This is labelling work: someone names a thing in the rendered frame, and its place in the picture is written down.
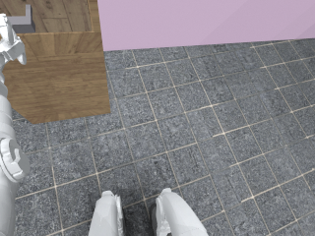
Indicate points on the left robot hand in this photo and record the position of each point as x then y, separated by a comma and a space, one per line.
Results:
11, 46

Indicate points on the cabinet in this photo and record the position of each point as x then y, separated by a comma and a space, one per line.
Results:
65, 76

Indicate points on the left robot upper arm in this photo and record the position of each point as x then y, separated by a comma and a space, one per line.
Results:
14, 166

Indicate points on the robot left forearm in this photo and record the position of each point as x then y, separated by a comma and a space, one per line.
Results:
6, 115

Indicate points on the drawer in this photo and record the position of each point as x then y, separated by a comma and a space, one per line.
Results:
51, 15

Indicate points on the robot right thigh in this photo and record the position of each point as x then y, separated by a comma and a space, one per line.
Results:
181, 218

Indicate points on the handle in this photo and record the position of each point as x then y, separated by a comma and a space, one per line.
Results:
23, 24

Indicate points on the robot left shin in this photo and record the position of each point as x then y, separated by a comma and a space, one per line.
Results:
119, 223

